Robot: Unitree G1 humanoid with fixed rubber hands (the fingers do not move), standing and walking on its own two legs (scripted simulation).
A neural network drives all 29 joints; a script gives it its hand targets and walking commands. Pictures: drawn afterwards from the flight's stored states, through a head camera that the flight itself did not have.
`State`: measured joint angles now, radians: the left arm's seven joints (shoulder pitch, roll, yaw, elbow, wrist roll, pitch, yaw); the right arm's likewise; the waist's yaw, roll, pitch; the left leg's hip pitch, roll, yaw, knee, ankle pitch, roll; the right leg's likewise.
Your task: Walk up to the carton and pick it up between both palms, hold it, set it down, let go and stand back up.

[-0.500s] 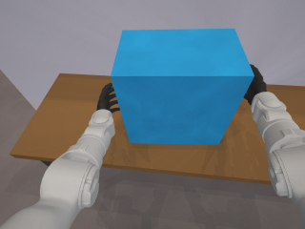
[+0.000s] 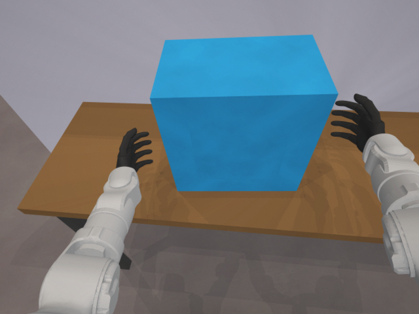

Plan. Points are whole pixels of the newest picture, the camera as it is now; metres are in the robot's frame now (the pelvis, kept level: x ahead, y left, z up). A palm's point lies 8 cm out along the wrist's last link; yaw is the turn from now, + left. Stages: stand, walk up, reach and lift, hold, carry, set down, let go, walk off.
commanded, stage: set down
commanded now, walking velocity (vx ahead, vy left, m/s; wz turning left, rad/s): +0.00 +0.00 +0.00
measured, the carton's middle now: (236, 122) +0.54 +0.02 +0.06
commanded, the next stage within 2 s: none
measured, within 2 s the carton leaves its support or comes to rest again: neither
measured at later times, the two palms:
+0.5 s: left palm (115, 196) +0.33 +0.23 +0.05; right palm (367, 183) +0.40 -0.23 +0.05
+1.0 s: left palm (99, 238) +0.25 +0.23 +0.06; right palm (389, 231) +0.32 -0.25 +0.03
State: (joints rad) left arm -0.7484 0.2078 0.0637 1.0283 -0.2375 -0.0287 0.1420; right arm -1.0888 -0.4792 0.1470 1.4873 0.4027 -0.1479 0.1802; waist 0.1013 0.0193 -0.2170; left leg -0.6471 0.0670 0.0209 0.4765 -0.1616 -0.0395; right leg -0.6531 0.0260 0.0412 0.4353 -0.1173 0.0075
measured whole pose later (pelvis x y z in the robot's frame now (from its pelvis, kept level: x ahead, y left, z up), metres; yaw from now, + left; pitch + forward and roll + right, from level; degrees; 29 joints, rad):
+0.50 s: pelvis +0.00 +0.00 +0.01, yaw +0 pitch +13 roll -1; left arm -0.33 0.18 0.05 0.40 -0.20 0.14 0.17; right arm -0.64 -0.51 0.15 1.08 0.40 -0.16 0.23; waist 0.10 0.02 -0.12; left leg -0.50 0.07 0.02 0.42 -0.15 -0.04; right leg -0.50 0.03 0.04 0.36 -0.09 0.01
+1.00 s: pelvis +0.00 +0.00 +0.01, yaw +0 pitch +7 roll -1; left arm 0.06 0.17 0.00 0.05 -0.17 0.18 0.18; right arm -0.20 -0.51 0.06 0.76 0.40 -0.16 0.26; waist 0.10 0.00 -0.11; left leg -0.36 0.07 0.02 0.38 -0.15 -0.04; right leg -0.35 0.03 0.04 0.32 -0.10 0.00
